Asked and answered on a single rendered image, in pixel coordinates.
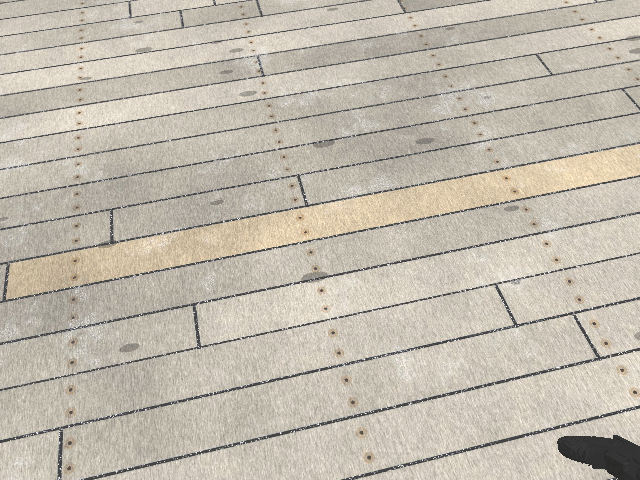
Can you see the right robot hand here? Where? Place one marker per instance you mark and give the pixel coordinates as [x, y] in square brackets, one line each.
[620, 457]

